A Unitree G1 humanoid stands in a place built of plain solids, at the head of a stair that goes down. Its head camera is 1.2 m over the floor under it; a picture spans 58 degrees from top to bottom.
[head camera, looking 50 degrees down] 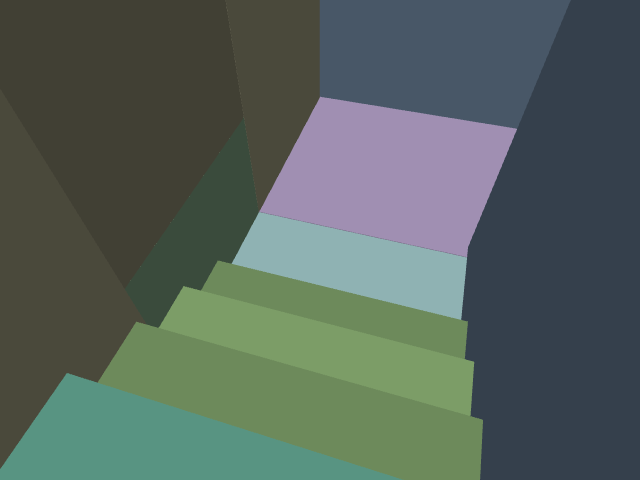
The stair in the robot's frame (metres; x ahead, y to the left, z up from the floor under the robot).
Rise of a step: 0.16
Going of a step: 0.27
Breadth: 1.20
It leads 16 degrees to the right of straight ahead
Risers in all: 4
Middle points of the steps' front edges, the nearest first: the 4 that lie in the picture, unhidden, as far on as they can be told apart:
0.34 0.15 0.00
0.60 0.08 -0.16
0.86 0.00 -0.32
1.12 -0.07 -0.48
